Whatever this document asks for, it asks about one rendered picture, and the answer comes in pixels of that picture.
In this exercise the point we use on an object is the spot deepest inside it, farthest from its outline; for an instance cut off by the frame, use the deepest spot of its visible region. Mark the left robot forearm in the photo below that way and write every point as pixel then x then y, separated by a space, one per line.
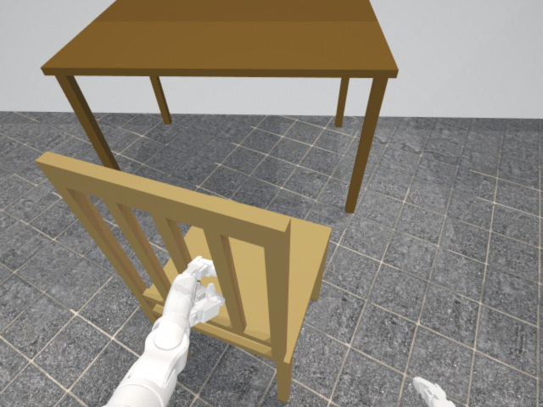
pixel 151 380

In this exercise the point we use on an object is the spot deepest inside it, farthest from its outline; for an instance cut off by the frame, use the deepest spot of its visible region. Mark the robot right hand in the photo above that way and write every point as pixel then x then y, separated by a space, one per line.
pixel 433 394

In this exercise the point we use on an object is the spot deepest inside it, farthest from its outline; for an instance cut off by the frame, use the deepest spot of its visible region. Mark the robot left hand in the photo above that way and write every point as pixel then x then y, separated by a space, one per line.
pixel 186 296

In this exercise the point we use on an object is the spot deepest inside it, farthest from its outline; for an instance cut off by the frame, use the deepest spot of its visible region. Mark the chair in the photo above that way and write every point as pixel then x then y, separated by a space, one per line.
pixel 268 265

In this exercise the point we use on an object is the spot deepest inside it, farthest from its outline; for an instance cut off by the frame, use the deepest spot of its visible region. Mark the table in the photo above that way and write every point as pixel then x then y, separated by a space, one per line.
pixel 230 38

